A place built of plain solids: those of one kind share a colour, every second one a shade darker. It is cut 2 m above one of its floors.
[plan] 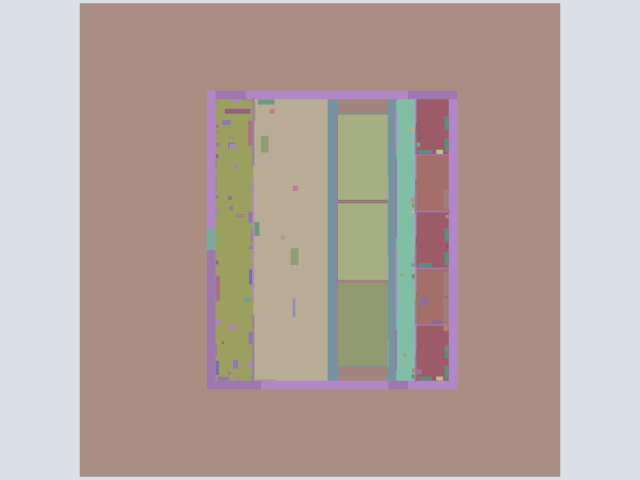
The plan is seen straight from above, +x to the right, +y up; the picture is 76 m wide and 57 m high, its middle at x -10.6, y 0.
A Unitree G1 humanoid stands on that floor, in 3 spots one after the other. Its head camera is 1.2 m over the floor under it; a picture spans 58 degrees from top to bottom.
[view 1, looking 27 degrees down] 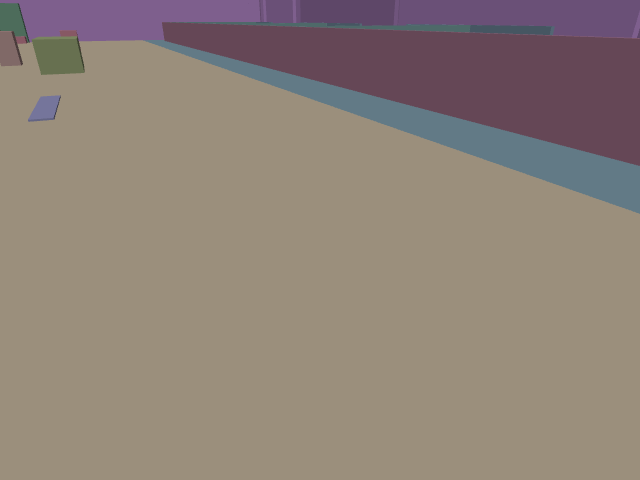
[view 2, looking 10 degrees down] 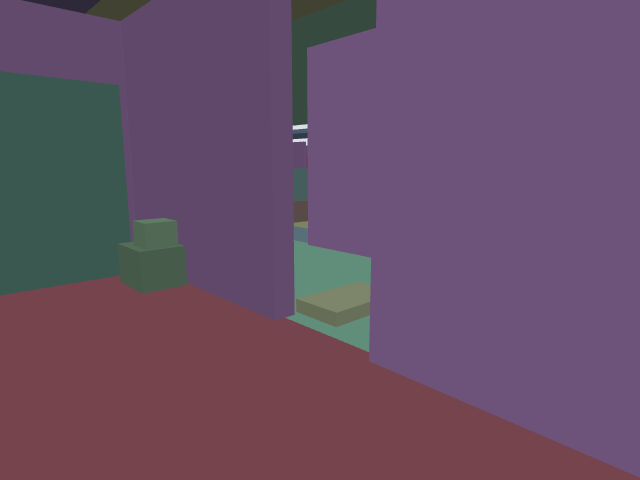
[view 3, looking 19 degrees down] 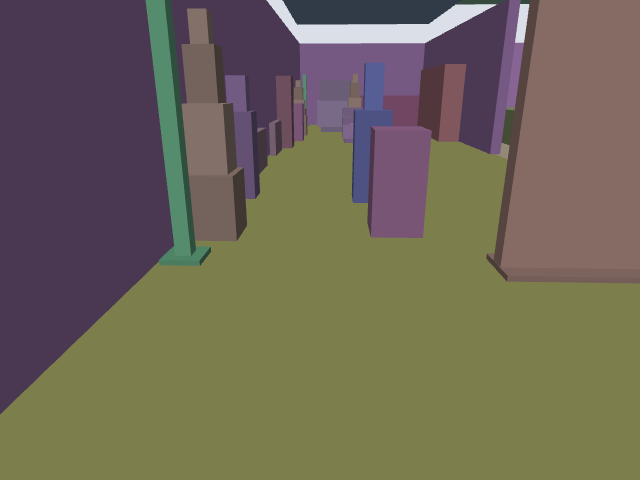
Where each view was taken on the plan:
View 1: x -12.91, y -15.98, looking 64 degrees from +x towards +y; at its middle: floor_yard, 2.64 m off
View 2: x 2.77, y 15.56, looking -133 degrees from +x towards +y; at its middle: wall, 6.29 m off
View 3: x -21.71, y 0.00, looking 92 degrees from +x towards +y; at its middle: floor_lobby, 3.69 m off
